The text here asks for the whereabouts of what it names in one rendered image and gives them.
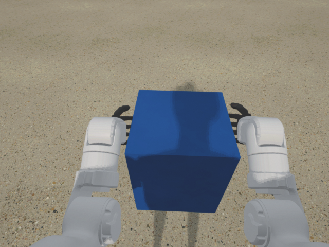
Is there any carton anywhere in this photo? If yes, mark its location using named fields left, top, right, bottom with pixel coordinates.
left=124, top=90, right=241, bottom=213

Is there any robot right upper arm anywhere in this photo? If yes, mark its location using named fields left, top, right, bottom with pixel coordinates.
left=244, top=199, right=329, bottom=247

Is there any robot left hand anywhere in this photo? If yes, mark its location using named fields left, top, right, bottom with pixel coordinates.
left=112, top=105, right=133, bottom=145

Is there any robot left upper arm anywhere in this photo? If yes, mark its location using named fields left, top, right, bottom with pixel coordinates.
left=30, top=196, right=121, bottom=247

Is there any robot right hand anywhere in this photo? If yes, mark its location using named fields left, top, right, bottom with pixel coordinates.
left=229, top=103, right=251, bottom=145

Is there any robot right forearm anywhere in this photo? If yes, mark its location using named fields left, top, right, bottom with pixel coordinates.
left=237, top=116, right=309, bottom=232

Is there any robot left forearm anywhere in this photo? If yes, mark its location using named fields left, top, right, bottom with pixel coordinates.
left=62, top=117, right=126, bottom=233

